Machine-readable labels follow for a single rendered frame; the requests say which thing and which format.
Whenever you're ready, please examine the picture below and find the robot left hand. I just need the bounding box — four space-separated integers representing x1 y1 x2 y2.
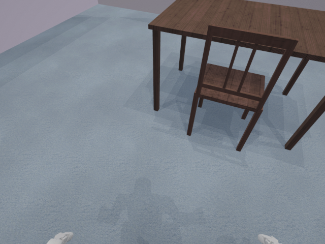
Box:
46 232 74 244

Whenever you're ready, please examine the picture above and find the chair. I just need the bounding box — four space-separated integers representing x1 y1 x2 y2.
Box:
187 24 299 151

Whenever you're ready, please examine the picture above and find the table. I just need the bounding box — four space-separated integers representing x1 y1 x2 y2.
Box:
148 0 325 150

